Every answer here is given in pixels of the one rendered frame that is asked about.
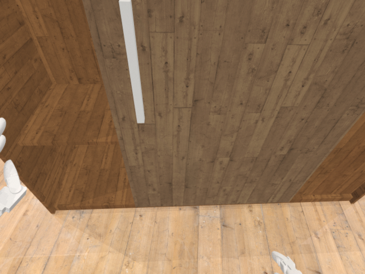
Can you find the robot left hand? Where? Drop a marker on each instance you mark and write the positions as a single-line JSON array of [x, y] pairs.
[[11, 194]]

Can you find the handle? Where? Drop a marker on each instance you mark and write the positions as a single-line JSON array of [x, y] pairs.
[[131, 49]]

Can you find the robot right hand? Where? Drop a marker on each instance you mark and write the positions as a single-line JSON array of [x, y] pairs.
[[286, 263]]

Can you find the wardrobe door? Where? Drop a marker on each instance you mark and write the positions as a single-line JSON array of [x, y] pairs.
[[243, 99], [343, 171]]

